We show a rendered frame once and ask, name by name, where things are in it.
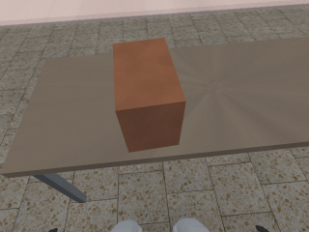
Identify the robot thigh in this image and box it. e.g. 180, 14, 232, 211
110, 220, 142, 232
173, 217, 210, 232

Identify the carton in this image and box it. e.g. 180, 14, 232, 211
112, 38, 186, 153

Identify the table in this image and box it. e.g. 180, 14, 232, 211
0, 37, 309, 204

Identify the robot right thigh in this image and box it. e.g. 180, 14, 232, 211
173, 217, 210, 232

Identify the robot left thigh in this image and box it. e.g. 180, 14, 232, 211
110, 220, 142, 232

